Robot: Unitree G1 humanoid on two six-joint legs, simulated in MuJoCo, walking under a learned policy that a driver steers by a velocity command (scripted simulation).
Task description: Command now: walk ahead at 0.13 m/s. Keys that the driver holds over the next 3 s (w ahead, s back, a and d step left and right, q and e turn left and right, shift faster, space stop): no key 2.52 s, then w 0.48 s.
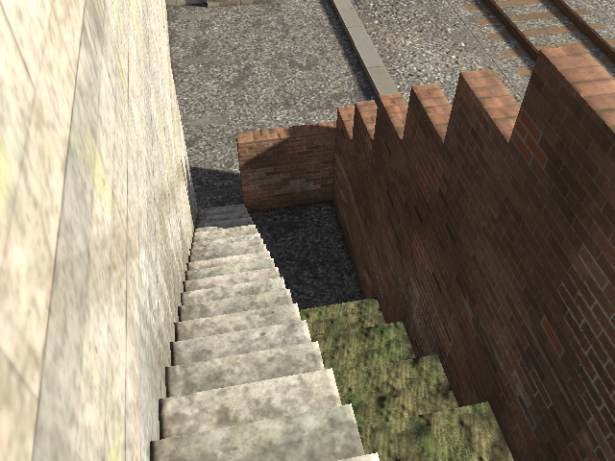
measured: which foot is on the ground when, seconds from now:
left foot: up 0.00-0.06, down 0.08-1.00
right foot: down 0.00-1.00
